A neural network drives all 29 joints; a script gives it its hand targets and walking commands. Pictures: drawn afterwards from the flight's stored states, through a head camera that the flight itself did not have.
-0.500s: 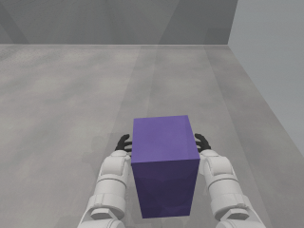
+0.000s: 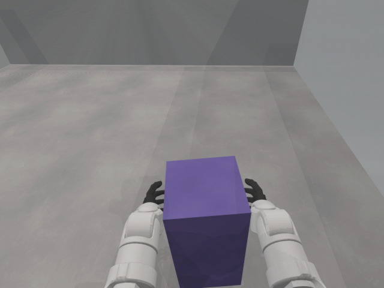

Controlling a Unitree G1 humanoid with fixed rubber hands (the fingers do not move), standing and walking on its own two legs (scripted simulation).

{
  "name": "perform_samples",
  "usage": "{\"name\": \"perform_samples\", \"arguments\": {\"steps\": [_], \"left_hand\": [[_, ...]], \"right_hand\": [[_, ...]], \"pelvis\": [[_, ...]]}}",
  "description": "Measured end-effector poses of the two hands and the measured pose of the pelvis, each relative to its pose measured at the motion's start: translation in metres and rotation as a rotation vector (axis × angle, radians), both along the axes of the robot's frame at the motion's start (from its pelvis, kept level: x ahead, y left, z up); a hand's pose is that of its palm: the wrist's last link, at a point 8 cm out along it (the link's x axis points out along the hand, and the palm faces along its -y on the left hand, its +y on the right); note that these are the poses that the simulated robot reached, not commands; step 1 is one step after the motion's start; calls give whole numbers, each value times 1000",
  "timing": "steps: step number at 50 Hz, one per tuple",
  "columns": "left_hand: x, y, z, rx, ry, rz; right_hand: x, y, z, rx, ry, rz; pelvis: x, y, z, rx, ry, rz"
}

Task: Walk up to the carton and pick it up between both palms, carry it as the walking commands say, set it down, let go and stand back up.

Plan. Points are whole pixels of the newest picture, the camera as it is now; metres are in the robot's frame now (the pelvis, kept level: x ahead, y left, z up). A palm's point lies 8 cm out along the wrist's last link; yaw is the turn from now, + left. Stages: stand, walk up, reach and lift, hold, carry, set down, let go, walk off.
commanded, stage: hold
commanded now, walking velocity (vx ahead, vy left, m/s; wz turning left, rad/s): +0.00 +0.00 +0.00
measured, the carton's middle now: (205, 226) +0.29 +0.00 -0.01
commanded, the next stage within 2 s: carry in 0.16 s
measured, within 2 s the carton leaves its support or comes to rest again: neither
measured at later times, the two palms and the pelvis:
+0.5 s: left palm (114, 218) +0.26 +0.19 +0.08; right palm (233, 208) +0.27 -0.05 +0.08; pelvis -0.04 +0.03 -0.01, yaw +5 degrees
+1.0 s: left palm out of the picture +0.08 +0.22 +0.07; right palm out of the picture +0.11 -0.02 +0.07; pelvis -0.18 +0.07 -0.01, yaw +9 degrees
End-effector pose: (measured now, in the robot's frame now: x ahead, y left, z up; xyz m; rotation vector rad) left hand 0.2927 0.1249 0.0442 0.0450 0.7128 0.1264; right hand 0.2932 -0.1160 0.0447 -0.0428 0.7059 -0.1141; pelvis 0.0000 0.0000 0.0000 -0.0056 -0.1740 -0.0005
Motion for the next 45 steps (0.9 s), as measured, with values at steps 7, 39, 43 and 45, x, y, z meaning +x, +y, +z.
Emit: {"name": "perform_samples", "arguments": {"steps": [7,39,43,45], "left_hand": [[-4,0,0,-3,0,0],[-148,100,7,-95,114,185],[-171,97,13,-87,104,185],[-182,95,17,-62,98,169]], "right_hand": [[-3,0,2,-6,0,3],[-110,103,19,-43,124,151],[-134,100,21,-19,115,137],[-147,97,21,12,110,116]], "pelvis": [[-2,-1,0,1,-7,-1],[-111,55,-18,-3,161,120],[-137,57,-17,1,183,117],[-152,59,-16,-14,175,124]]}}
